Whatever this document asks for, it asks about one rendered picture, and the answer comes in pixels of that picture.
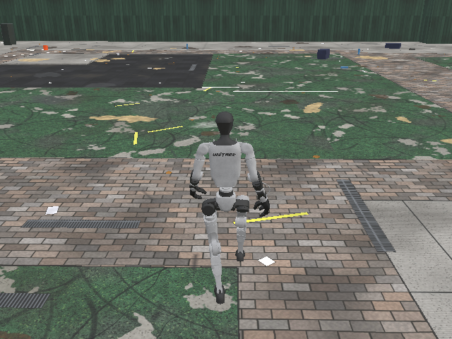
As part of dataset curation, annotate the right robot forearm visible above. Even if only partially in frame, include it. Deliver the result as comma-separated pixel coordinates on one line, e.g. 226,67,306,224
252,171,268,203

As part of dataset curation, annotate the robot left hand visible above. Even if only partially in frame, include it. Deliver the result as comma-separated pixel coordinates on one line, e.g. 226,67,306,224
190,187,207,199

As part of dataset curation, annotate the right robot upper arm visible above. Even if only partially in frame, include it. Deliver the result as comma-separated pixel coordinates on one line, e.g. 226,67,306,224
239,142,259,182

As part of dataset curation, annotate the robot right hand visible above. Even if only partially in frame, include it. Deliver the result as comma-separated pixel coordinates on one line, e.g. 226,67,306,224
254,199,270,217

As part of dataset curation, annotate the left robot upper arm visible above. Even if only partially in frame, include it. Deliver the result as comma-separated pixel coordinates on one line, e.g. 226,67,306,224
192,142,210,180

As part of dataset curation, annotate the right robot thigh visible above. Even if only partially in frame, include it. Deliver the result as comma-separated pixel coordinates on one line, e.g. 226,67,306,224
235,195,250,228

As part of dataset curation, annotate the left robot forearm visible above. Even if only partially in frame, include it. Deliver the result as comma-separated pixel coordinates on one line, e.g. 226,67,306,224
189,170,200,191

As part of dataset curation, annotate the left robot shin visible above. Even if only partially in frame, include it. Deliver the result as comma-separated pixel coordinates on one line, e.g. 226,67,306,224
209,243,222,294

